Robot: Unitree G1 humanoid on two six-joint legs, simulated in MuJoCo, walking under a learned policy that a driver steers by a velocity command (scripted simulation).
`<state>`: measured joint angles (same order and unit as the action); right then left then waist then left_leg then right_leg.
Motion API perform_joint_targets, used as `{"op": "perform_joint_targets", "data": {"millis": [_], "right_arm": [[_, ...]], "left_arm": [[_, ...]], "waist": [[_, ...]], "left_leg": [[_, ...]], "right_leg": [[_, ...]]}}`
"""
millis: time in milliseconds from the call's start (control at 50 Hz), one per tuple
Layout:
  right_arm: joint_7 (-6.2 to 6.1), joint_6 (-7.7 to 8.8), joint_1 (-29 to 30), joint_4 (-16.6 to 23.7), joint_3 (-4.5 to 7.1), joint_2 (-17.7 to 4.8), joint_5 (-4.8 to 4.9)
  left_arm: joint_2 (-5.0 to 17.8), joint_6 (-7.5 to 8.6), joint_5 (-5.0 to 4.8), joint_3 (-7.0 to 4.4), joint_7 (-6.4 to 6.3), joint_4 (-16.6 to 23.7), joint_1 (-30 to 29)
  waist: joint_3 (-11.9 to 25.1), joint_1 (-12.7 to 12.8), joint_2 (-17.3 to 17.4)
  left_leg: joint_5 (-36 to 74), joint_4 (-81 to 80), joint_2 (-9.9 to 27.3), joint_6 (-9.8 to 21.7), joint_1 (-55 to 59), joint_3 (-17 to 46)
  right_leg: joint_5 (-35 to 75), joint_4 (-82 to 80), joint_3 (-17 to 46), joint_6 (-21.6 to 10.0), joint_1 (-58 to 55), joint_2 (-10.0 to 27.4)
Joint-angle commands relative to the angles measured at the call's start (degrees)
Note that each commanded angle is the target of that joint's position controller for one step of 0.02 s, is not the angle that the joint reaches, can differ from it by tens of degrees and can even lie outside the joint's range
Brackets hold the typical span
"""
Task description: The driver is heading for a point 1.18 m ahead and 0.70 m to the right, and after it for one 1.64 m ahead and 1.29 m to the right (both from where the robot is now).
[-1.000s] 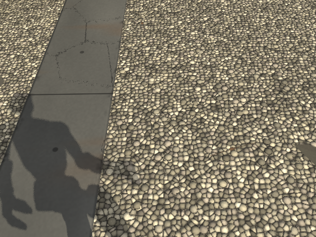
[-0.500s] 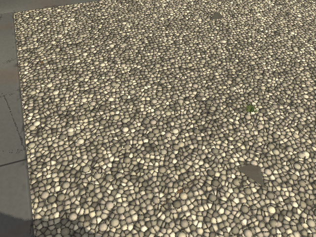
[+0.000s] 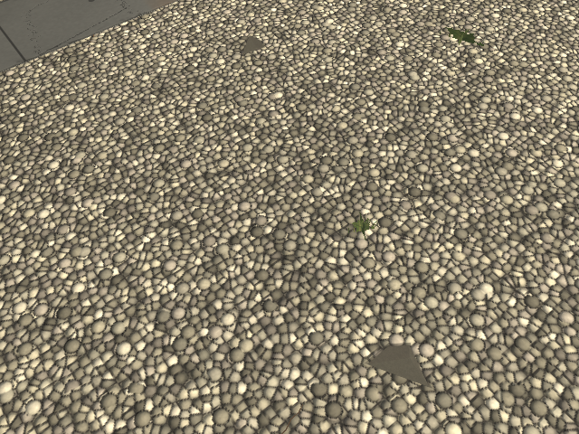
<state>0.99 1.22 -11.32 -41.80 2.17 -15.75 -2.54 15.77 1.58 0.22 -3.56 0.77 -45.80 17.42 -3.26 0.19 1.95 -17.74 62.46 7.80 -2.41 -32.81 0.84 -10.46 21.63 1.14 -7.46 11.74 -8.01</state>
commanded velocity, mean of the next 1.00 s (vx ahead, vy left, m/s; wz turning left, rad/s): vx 0.50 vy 0.00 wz -0.37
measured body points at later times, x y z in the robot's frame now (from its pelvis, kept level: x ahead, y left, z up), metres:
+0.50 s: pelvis +0.29 +0.04 +0.00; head +0.31 +0.04 +0.45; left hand +0.45 +0.29 -0.13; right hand +0.33 -0.26 -0.10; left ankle +0.34 +0.12 -0.74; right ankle +0.20 -0.06 -0.66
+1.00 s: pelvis +0.52 -0.09 +0.00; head +0.53 -0.11 +0.45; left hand +0.69 +0.13 -0.12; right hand +0.48 -0.35 -0.14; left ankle +0.54 +0.06 -0.66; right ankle +0.51 -0.15 -0.74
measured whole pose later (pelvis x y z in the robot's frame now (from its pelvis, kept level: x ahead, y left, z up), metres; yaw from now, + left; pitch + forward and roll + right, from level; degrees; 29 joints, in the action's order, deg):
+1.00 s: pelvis +0.52 -0.09 +0.00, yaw -20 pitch +0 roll +0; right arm 1.6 1.9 -17.5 -48.2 2.1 -15.3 -1.5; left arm 13.9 3.6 1.0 -1.5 0.5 -48.5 15.5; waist -1.6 -0.8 1.9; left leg -18.6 60.8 4.3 2.0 -26.3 -0.8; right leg -10.1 21.4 -3.8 -4.8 11.7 -3.1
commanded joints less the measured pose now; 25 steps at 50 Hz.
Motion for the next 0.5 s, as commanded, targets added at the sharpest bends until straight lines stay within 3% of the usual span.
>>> {"op": "perform_joint_targets", "data": {"millis": [20, 100, 200, 260, 300, 320, 340, 360, 380, 400, 420, 440, 500], "right_arm": [[0.17, -0.66, -0.94, 2.88, 1.3, -4.61, -0.21], [0.24, -0.45, 7.15, 5.37, 1.1, -4.43, 0.04], [0.75, 0.6, 15.08, 8.54, 0.45, -4.38, 0.66], [0.42, 1.26, 12.07, 8.51, 0.7, -5.76, 0.96], [-0.76, 1.88, 1.08, 5.22, 1.79, -8.08, 1.05], [-1.56, 2.64, -7.01, 3.61, 2.54, -10.2, 0.48], [-2.57, 2.84, -14.49, 3.9, 3.57, -15.02, -1.09], [-2.25, 2.05, -10.97, 4.23, 4.01, -16.82, -0.43], [-1.92, 1.54, -6.25, 5.04, 3.18, -11.49, 0.24], [-1.68, 1.54, -3.69, 5.09, 2.05, -7.0, 0.69], [-1.48, 1.73, -2.79, 4.35, 1.43, -5.08, 0.6], [-1.52, 2.22, -3.42, 3.13, 1.26, -4.96, 0.68], [-0.47, 4.17, -6.13, 0.57, 1.43, -5.47, 1.35]], "left_arm": [[8.73, 1.61, -0.03, -2.17, -0.19, 3.04, 1.9], [8.87, 1.74, -0.19, -2.26, -0.27, 1.84, 6.67], [9.58, 1.72, 0.37, -2.4, -1.02, 0.87, 10.78], [10.88, 1.64, 0.56, -2.67, -1.65, 1.36, 8.51], [11.77, 1.92, 0.52, -2.76, -1.22, 1.94, 5.32], [10.63, 2.3, 0.03, -2.41, -0.65, 2.14, 4.62], [4.93, 2.67, -1.31, -0.96, -0.48, 4.19, 7.23], [5.33, 2.43, -0.68, -0.78, -0.57, 5.67, 11.09], [8.02, 1.4, 1.11, -1.14, -0.98, 3.33, 10.02], [7.9, 1.0, 1.54, -1.11, -0.32, 3.05, 6.09], [6.53, 0.75, 1.55, -0.87, 0.23, 3.19, 4.23], [5.78, 0.33, 1.98, -0.74, 0.74, 3.6, 3.35], [4.43, -0.66, 2.01, -0.22, 1.63, 3.35, 3.32]], "waist": [[2.32, -0.56, -3.39], [1.08, 2.46, -4.53], [0.27, 5.1, -5.31], [0.67, 2.68, -6.58], [5.2, -2.57, -5.61], [10.43, -6.67, -2.37], [19.82, -7.76, 6.32], [22.38, -3.01, 17.65], [13.35, -1.27, 7.23], [6.92, -1.45, 0.57], [3.53, -0.79, -0.24], [2.36, -0.23, 2.47], [2.73, 0.57, 4.16]], "left_leg": [[5.71, -4.69, -0.44, -1.22, -4.22, -1.01], [13.0, -14.05, -1.82, -1.24, -8.78, -0.19], [15.2, -23.79, -5.04, -0.03, -7.61, -0.28], [12.41, -29.74, -6.9, 1.85, 2.12, 0.38], [8.78, -33.31, -9.84, 3.8, 18.98, -1.23], [8.35, -35.68, -5.62, 5.65, 31.81, 2.13], [-5.43, -38.27, 10.25, 9.07, 46.81, 20.33], [-6.74, -46.53, 18.74, 13.82, 48.6, 44.81], [-11.95, -46.44, 17.37, 14.18, 40.15, 40.5], [-9.97, -47.3, 14.26, 13.45, 32.76, 30.9], [-3.55, -49.01, 10.88, 12.02, 27.6, 23.0], [2.24, -49.91, 8.76, 11.45, 25.04, 17.86], [18.05, -50.91, 7.1, 12.36, 23.8, 10.34]], "right_leg": [[15.49, -10.59, 15.29, -8.41, -2.53, 14.34], [14.0, -10.32, 17.28, -7.21, -7.57, 14.23], [22.02, -6.0, 19.34, -6.34, -12.53, 14.83], [26.41, -2.66, 21.18, -3.63, -11.32, 15.43], [36.32, 7.85, 19.77, -0.9, -7.29, 12.52], [31.61, 20.28, 16.76, 0.55, -1.9, 8.58], [8.6, 38.52, 11.1, 2.3, 9.25, 3.37], [-20.94, 48.05, 6.98, 2.83, 21.05, -1.52], [-16.6, 52.73, 7.09, 2.69, 24.49, 4.05], [-12.15, 51.37, 5.99, 2.97, 23.66, 6.08], [-9.78, 48.0, 5.51, 3.23, 22.11, 7.67], [-9.07, 45.71, 5.33, 3.58, 20.99, 8.69], [-7.31, 43.75, 5.14, 4.01, 19.91, 8.06]]}}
